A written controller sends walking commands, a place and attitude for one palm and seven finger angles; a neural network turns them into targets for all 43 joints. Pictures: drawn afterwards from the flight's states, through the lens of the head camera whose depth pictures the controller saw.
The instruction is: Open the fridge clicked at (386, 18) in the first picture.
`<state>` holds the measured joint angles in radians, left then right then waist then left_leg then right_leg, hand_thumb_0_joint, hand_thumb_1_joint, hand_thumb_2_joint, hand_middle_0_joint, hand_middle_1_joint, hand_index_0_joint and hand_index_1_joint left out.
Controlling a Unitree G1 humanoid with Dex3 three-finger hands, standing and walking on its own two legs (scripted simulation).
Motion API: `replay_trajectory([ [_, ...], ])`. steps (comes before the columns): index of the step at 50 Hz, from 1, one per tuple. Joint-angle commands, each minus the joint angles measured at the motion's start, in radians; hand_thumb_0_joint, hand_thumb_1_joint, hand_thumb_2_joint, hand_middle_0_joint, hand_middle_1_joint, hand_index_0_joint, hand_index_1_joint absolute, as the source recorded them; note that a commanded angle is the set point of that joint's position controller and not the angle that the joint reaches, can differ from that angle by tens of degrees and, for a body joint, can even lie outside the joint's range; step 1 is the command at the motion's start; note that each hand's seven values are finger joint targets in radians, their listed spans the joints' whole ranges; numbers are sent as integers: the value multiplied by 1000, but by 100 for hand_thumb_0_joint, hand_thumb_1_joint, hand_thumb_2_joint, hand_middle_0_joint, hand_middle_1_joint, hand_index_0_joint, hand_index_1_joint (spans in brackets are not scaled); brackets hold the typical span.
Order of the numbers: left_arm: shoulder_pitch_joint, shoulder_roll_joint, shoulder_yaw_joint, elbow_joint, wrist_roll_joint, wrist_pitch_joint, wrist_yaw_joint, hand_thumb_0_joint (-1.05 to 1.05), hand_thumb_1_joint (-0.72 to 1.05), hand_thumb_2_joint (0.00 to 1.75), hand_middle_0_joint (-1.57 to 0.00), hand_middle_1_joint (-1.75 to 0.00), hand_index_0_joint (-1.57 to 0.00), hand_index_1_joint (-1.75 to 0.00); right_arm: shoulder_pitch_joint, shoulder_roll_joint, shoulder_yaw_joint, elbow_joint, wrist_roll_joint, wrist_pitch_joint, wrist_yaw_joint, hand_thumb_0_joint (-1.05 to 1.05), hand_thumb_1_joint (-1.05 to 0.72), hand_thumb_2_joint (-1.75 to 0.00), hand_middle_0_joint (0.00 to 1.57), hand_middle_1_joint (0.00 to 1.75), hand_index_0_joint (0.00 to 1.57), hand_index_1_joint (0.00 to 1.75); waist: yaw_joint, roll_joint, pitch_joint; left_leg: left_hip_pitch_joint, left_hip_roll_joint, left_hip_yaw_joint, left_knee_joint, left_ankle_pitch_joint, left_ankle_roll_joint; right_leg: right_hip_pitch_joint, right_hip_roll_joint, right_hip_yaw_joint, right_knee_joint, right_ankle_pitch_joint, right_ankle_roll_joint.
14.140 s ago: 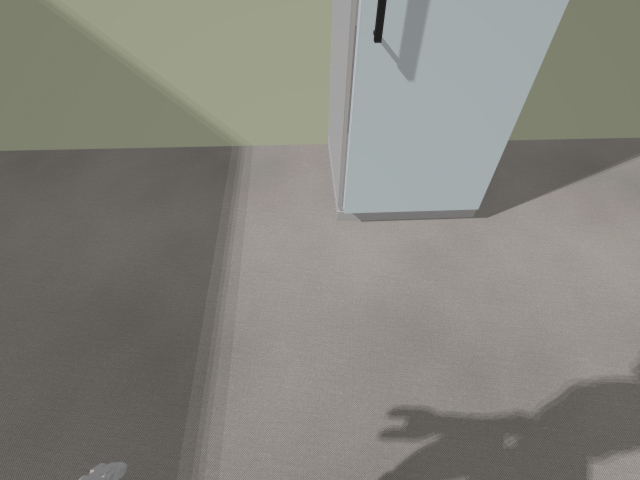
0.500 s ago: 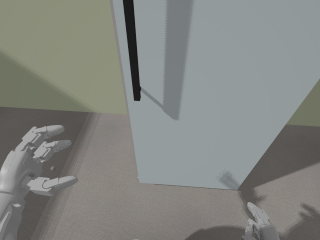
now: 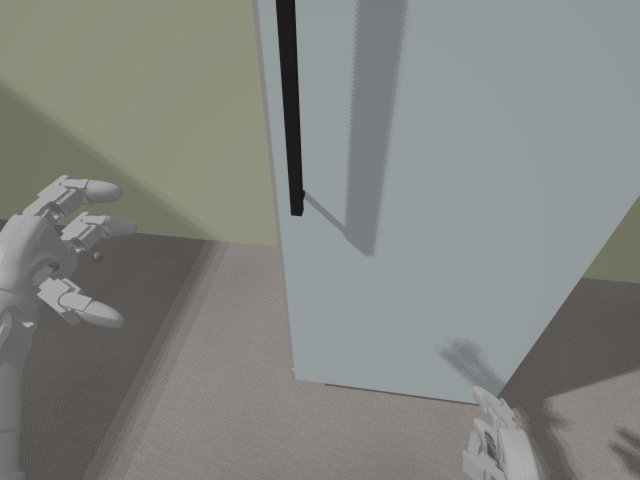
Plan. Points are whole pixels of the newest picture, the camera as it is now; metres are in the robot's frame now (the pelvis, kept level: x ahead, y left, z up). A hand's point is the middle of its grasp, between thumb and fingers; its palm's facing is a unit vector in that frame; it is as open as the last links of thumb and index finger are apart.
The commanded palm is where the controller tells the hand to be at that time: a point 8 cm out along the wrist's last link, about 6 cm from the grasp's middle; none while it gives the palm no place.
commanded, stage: raise the hand to about handle height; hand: left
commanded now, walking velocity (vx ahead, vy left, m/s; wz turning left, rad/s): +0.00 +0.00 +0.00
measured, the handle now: (292, 76) +0.55 +0.12 +0.28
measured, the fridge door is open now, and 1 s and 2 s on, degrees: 0 0 0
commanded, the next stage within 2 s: move the hooked fingers beside the handle in 0.62 s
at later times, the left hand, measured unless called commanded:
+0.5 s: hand (113, 225) +0.29 +0.27 +0.21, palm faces +0.05 -1.00 -0.08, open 14.0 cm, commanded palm +0.26 +0.31 +0.22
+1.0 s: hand (142, 206) +0.33 +0.25 +0.21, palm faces +0.03 -1.00 -0.06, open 14.0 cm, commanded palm +0.30 +0.29 +0.22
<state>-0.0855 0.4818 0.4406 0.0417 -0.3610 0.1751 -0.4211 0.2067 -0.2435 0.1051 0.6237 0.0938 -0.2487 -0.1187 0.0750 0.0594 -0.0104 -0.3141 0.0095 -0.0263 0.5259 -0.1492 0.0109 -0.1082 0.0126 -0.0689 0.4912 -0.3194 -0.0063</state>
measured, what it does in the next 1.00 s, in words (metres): stands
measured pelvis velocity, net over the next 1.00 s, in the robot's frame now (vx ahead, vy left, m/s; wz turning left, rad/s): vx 0.02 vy -0.01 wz -0.01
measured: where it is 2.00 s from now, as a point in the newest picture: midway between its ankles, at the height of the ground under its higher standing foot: outside the picture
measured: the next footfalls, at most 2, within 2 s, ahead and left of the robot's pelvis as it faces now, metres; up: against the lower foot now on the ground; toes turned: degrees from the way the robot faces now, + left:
none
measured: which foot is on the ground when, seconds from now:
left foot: down 0.00-1.00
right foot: down 0.00-1.00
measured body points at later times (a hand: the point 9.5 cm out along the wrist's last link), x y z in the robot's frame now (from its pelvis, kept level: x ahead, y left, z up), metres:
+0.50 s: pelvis +0.01 -0.01 +0.00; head -0.01 -0.02 +0.45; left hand +0.28 +0.32 +0.21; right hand +0.21 -0.23 -0.06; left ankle +0.09 +0.11 -0.73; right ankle -0.03 -0.12 -0.73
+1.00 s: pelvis +0.02 -0.01 +0.00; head +0.00 -0.03 +0.45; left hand +0.32 +0.30 +0.21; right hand +0.22 -0.23 -0.07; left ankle +0.09 +0.11 -0.73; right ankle -0.03 -0.12 -0.73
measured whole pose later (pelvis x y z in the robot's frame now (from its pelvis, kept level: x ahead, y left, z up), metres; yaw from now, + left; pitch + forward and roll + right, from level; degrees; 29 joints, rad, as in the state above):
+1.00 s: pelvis +0.02 -0.01 +0.00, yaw +0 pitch -2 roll -1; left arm -0.27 0.48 0.42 0.15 -0.33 0.28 -0.41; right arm 0.19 -0.26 0.09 0.62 0.11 -0.17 -0.11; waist 0.06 0.06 -0.03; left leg -0.30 0.01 -0.02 0.51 -0.17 0.00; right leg -0.10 0.01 -0.06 0.48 -0.34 -0.02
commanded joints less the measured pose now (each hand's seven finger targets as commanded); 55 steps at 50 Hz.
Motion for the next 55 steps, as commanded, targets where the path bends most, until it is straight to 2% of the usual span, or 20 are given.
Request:
replay_trajectory([
  [1,-365,307,115,-191,-24,-30,-11,0,-50,30,-30,-120,-30,-120,-157,-123,-51,-169,1,-57,-15,0,-90,-90,20,30,20,30,-15,49,-141,236,-19,-38,-99,-94,18,-192,12,26,-145,28,-9],
  [6,-437,343,125,-162,-20,20,-24,0,-50,30,-30,-120,-30,-120,-173,-127,-49,-170,7,-47,-10,0,-90,-90,20,30,20,30,-13,49,-144,238,-21,-35,-92,-75,19,-187,2,38,-154,39,-8],
  [9,-353,304,109,-77,-28,48,-41,0,-50,30,-30,-120,-30,-120,-162,-134,-54,-172,13,-38,2,0,-90,-90,20,30,20,30,-7,-8,-126,215,-22,-32,-81,-47,21,-189,-1,41,-149,73,-2],
  [11,-357,315,116,-107,-26,55,-46,0,-50,30,-30,-120,-30,-120,-169,-135,-59,-184,14,-33,8,0,-90,-90,20,30,20,30,-4,11,-154,231,-25,-26,-72,-25,22,-188,0,41,-137,104,-1],
  [13,-351,325,124,-126,-27,53,-43,0,-50,30,-30,-120,-30,-120,-169,-135,-61,-187,14,-29,12,0,-90,-90,20,30,20,30,-2,-11,-161,232,-22,-21,-61,1,22,-180,0,44,-133,134,0],
  [16,-392,340,149,-189,-28,34,-31,0,-50,30,-30,-120,-30,-120,-171,-129,-63,-194,11,-28,11,0,-90,-90,20,30,20,30,-3,35,-191,263,-26,-18,-59,32,24,-176,5,36,-119,176,-3],
  [22,-403,332,145,-192,-16,31,-8,0,-50,30,-30,-120,-30,-120,-162,-127,-61,-188,8,-21,2,0,-90,-90,20,30,20,30,-9,65,-172,272,-25,-19,-74,24,23,-182,10,27,-125,161,-5],
  [24,-391,339,152,-189,-14,35,-6,0,-50,30,-30,-120,-30,-120,-163,-127,-62,-186,7,-17,2,0,-90,-90,20,30,20,30,-8,35,-177,266,-24,-15,-67,42,25,-169,7,30,-126,189,-2],
  [26,-397,313,126,-189,-14,46,-13,0,-50,30,-30,-120,-30,-120,-162,-126,-59,-189,10,-12,2,0,-90,-90,20,30,20,30,-12,61,-183,279,-24,-16,-70,50,23,-171,10,24,-120,198,-4],
  [31,-387,313,131,-199,-21,49,-24,0,-50,30,-30,-120,-30,-120,-167,-125,-61,-192,11,-7,3,0,-90,-90,20,30,20,30,-12,43,-205,296,-24,-14,-59,89,25,-161,12,24,-114,252,-1],
  [33,-362,326,140,-176,-21,51,-26,0,-50,30,-30,-120,-30,-120,-159,-129,-64,-188,12,-1,5,0,-90,-90,20,30,20,30,-11,-2,-203,287,-21,-11,-56,94,27,-154,12,25,-117,256,2],
  [36,-400,319,133,-194,-20,53,-22,0,-50,30,-30,-120,-30,-120,-168,-127,-60,-194,13,3,5,0,-90,-90,20,30,20,30,-13,41,-200,292,-24,-17,-66,85,23,-164,16,16,-112,242,-3],
  [39,-454,305,110,-154,-14,53,-13,0,-50,30,-30,-120,-30,-120,-161,-129,-63,-183,12,6,1,0,-90,-90,20,30,20,30,-27,7,-191,288,-23,-17,-62,73,28,-176,13,22,-120,231,1],
  [41,-482,277,74,-138,-7,54,-11,0,-50,30,-30,-120,-30,-120,-163,-129,-61,-183,14,8,-1,0,-90,-90,20,30,20,30,-30,29,-184,291,-25,-19,-62,65,26,-190,13,22,-118,222,-1],
  [43,-485,313,95,-136,1,49,-3,0,-50,30,-30,-120,-30,-120,-159,-132,-65,-178,11,12,-1,0,-90,-90,20,30,20,30,-22,31,-209,294,-23,-15,-53,87,27,-167,8,30,-117,244,-3],
  [47,-551,266,48,-118,12,44,9,0,-50,30,-30,-120,-30,-120,-168,-124,-61,-183,11,19,-4,0,-90,-90,20,30,20,30,-33,43,-200,295,-24,-18,-63,63,25,-188,10,24,-116,214,-5],
  [48,-542,284,62,-85,11,42,16,0,-50,30,-30,-120,-30,-120,-156,-129,-64,-171,10,22,-3,0,-90,-90,20,30,20,30,-34,3,-200,285,-21,-15,-56,69,27,-175,8,27,-121,222,-3],
  [51,-556,281,65,-63,21,45,26,0,-50,30,-30,-120,-30,-120,-162,-128,-64,-177,9,27,-2,0,-90,-90,20,30,20,30,-27,26,-212,284,-24,-13,-59,82,26,-169,7,27,-110,241,-5],
  [53,-561,308,82,-40,26,43,36,0,-50,30,-30,-120,-30,-120,-156,-133,-68,-171,9,34,-1,0,-90,-90,20,30,20,30,-25,-7,-219,273,-21,-7,-53,90,28,-156,5,29,-113,249,-2],
  [55,-593,273,52,-44,31,43,41,0,-50,30,-30,-120,-30,-120,-160,-128,-66,-178,9,36,0,0,-90,-90,20,30,20,30,-29,19,-223,276,-23,-5,-53,95,28,-161,3,31,-106,264,-3],
])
